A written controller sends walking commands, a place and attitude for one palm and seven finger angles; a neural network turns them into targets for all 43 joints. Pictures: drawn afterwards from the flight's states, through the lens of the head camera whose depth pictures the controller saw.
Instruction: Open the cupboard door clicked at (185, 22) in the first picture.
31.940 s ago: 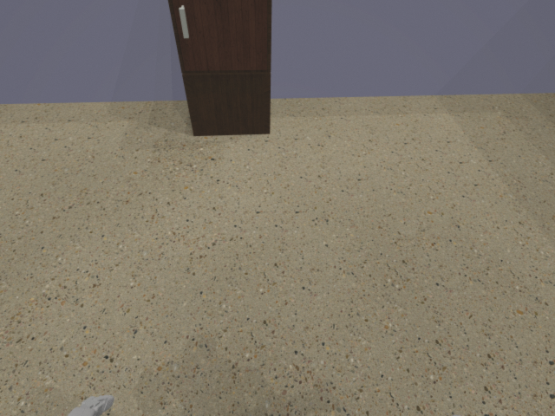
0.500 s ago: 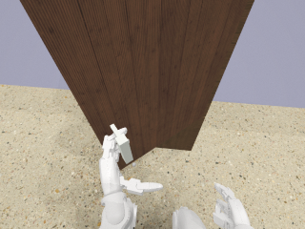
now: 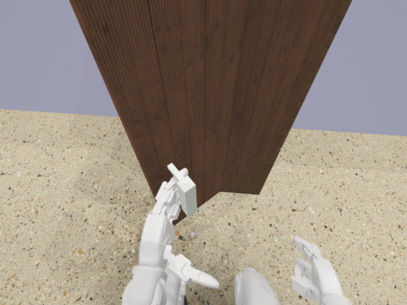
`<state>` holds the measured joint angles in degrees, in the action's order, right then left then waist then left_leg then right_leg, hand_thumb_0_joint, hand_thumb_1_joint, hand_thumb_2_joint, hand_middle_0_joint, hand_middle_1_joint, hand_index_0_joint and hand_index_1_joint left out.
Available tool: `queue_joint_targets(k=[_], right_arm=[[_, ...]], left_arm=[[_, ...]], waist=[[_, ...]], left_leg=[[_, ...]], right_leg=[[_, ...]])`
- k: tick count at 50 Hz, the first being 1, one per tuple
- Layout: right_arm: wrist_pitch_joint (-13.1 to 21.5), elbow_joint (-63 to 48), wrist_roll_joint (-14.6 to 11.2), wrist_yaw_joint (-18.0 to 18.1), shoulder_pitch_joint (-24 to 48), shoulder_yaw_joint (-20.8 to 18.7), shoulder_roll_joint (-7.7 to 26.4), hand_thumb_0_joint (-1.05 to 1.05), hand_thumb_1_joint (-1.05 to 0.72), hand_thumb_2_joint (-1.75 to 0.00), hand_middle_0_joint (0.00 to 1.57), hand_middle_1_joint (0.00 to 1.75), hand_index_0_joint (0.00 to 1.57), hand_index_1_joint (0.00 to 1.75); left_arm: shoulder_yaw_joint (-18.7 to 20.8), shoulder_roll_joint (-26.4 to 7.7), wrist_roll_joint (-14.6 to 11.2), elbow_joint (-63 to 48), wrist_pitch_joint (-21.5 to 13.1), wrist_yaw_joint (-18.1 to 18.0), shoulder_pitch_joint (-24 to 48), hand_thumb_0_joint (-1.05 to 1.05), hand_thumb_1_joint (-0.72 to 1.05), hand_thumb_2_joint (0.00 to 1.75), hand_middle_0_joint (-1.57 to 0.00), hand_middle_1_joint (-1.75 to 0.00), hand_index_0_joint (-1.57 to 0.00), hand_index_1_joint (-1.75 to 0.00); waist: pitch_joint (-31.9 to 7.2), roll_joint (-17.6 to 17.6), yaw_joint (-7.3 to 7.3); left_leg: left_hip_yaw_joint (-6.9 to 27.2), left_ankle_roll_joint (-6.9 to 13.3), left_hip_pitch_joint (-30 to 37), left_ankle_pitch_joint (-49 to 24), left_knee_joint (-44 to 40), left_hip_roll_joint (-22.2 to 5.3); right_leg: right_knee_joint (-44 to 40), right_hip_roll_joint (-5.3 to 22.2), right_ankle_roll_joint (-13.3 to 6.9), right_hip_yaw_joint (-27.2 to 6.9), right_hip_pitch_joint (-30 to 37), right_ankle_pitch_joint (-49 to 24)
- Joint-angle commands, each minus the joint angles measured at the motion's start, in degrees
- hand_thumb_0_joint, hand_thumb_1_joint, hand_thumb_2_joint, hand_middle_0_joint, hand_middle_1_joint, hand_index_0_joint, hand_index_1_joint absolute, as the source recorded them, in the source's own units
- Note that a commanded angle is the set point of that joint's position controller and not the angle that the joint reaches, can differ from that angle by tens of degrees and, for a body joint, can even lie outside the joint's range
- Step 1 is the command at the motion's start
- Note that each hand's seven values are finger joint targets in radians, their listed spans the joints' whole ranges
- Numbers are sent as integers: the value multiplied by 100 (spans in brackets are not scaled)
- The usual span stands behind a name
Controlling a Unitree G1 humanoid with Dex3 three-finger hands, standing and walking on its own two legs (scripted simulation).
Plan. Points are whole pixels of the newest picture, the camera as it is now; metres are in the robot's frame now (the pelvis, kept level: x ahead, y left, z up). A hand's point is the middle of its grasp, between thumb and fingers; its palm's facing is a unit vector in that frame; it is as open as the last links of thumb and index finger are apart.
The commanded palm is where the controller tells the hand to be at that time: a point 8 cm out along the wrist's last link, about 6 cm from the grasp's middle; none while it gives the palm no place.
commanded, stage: slide the hand sideways off the handle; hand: left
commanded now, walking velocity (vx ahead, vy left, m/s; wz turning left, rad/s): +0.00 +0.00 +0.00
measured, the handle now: (181, 190) +0.32 +0.06 +0.04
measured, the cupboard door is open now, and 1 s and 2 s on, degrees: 43 43 43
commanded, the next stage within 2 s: draw the hand back to the body in 0.86 s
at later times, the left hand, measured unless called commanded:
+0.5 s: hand (169, 254) +0.21 +0.07 +0.03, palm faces -0.06 -1.00 +0.02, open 16.2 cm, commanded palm +0.18 +0.13 +0.03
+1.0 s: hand (141, 268) +0.19 +0.12 +0.02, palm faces -0.07 -1.00 +0.00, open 16.3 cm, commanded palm +0.16 +0.18 +0.04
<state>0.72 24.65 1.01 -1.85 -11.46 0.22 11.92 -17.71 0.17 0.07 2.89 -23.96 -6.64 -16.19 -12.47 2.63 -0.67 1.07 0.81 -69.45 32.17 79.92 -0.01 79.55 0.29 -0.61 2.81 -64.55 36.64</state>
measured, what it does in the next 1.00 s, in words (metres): stands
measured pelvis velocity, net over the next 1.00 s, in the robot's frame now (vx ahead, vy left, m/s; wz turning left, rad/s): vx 0.00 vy -0.02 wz -0.01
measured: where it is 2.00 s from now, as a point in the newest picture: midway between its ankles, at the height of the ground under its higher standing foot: outside the picture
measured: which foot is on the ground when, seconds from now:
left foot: down 0.00-1.00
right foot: down 0.00-1.00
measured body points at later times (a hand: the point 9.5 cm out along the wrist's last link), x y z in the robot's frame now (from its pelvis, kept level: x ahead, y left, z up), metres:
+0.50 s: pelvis +0.00 -0.01 -0.01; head +0.09 +0.00 +0.43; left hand +0.21 +0.13 +0.03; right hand +0.22 -0.22 -0.09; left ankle +0.05 +0.11 -0.60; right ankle +0.01 -0.12 -0.60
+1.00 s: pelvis +0.00 -0.02 -0.02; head +0.09 -0.01 +0.42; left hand +0.19 +0.17 +0.03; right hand +0.21 -0.24 -0.10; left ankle +0.05 +0.11 -0.60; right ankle +0.01 -0.12 -0.60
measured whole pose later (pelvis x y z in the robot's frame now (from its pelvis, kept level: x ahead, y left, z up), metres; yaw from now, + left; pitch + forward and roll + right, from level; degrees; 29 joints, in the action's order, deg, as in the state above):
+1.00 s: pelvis +0.00 -0.02 -0.02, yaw +0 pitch +23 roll -3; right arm 2.2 25.1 -0.3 2.0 -9.9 -1.1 11.3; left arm -1.6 -9.7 -10.0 -9.2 -25.9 10.2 -32.4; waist -13.5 1.9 0.8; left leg 3.9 -1.1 -74.0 34.6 85.9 -1.5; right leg 84.6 -1.5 -2.5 5.4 -68.4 39.0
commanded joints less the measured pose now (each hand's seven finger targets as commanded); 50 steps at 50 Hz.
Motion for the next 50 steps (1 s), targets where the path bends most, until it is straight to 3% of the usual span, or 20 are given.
queue_joint_targets(k=[1,3,5,7,8,13,14,21,22,23,27,28,34,36,43,48,50], right_arm=[[189,-1001,49,-49,310,-238,522,0,-90,-90,20,30,20,30],[148,-1052,49,-66,300,-226,519,0,-90,-90,20,30,20,30],[118,-1079,36,-64,310,-215,516,0,-90,-90,20,30,20,30],[106,-1113,20,-30,297,-199,525,0,-90,-90,20,30,20,30],[93,-1141,12,-12,307,-204,537,0,-90,-90,20,30,20,30],[65,-1237,-30,34,263,-188,542,0,-90,-90,20,30,20,30],[63,-1246,-24,44,258,-179,545,0,-90,-90,20,30,20,30],[217,-1149,5,86,272,-205,522,0,-90,-90,20,30,20,30],[232,-1137,-1,95,258,-223,511,0,-90,-90,20,30,20,30],[233,-1128,6,110,291,-238,507,0,-90,-90,20,30,20,30],[220,-1142,-21,141,299,-286,501,0,-90,-90,20,30,20,30],[208,-1122,-27,162,336,-300,484,0,-90,-90,20,30,20,30],[256,-1054,-70,244,353,-357,497,0,-90,-90,20,30,20,30],[266,-993,-86,278,330,-376,493,0,-90,-90,20,30,20,30],[366,-884,-115,404,417,-407,518,0,-90,-90,20,30,20,30],[456,-842,-114,442,427,-410,535,0,-90,-90,20,30,20,30],[462,-940,-136,464,376,-417,532,0,-90,-90,20,30,20,30]], left_arm=[[-1,14,496,-1359,-463,-414,-68,0,-50,30,-15,-30,-15,-30],[-19,-97,667,-1475,-495,-469,-117,0,-50,30,-15,-30,-15,-30],[-61,-69,650,-1518,-524,-414,-179,0,-50,30,-15,-30,-15,-30],[-14,-149,496,-1677,-502,-295,-136,0,-50,30,-15,-30,-15,-30],[62,-230,434,-1795,-485,-223,-206,0,-50,30,-15,-30,-15,-30],[159,-256,82,-1956,-295,99,-836,0,-50,30,-15,-30,-15,-30],[147,-236,38,-1978,-280,135,-820,0,-50,30,-15,-30,-15,-30],[342,-442,-42,-2094,-629,345,-1077,0,-50,30,-15,-30,-15,-30],[449,-528,-70,-2047,-662,387,-1173,0,-50,30,-15,-30,-15,-30],[606,-668,-90,-2082,-686,435,-1264,0,-50,30,-15,-30,-15,-30],[863,-844,-247,-2242,-716,690,-1525,0,-50,30,-15,-30,-15,-30],[1006,-937,-297,-2259,-685,736,-1604,0,-50,30,-15,-30,-15,-30],[1241,-970,-627,-2430,-646,1086,-1908,0,-50,30,-15,-30,-15,-30],[1407,-1082,-729,-2370,-647,1225,-1932,0,-50,30,-15,-30,-15,-30],[1750,-1318,-963,-2300,-663,1628,-1804,0,-50,30,-15,-30,-15,-30],[1910,-1366,-1128,-2374,-629,1723,-1750,0,-50,30,-15,-30,-15,-30],[2089,-1628,-1175,-3017,-613,1709,-1849,0,-50,30,-15,-30,-15,-30]], waist=[[-1514,-484,-69],[-1471,-327,-48],[-1440,-321,-70],[-1436,-289,-97],[-1498,-162,-28],[-1448,-237,-9],[-1423,-321,-63],[-1320,-306,-90],[-1262,-417,-90],[-1336,-294,6],[-1455,-311,20],[-1492,-236,89],[-1521,-253,38],[-1415,-431,2],[-1274,-379,-20],[-1399,-353,13],[-1749,-80,151]], left_leg=[[270,-26,1574,-969,-1015,92],[307,-38,1508,-901,-1028,100],[283,-43,1539,-732,-1038,109],[259,-29,1540,-577,-1058,120],[301,-46,1600,-625,-1115,111],[289,-33,1654,-806,-1154,99],[281,-21,1631,-821,-1119,98],[258,-10,1367,-836,-871,117],[233,-6,1308,-813,-839,118],[221,-7,1236,-902,-806,129],[123,12,1213,-980,-706,131],[134,18,1192,-1065,-696,133],[85,42,1125,-1139,-551,127],[93,45,966,-1030,-507,108],[94,63,650,-819,-324,73],[112,68,627,-786,-294,70],[85,72,1032,-998,-496,69]], right_leg=[[-1024,-102,-197,38,325,-1137],[-962,-104,-226,41,252,-1042],[-1009,-104,-216,39,218,-938],[-1118,-119,-206,8,284,-862],[-1075,-128,-232,31,306,-869],[-1160,-164,-214,57,532,-1078],[-1166,-162,-189,67,518,-1122],[-1040,-170,-171,34,359,-1115],[-1072,-180,-164,14,394,-1126],[-1027,-183,-189,-12,488,-1186],[-1042,-181,-154,-94,636,-1409],[-1025,-204,-175,-102,699,-1471],[-1062,-207,-107,-153,762,-1684],[-1129,-201,-74,-209,814,-1623],[-1168,-180,-56,-369,697,-1235],[-1165,-192,-57,-385,682,-1077],[-1236,-187,-68,-395,927,-1286]])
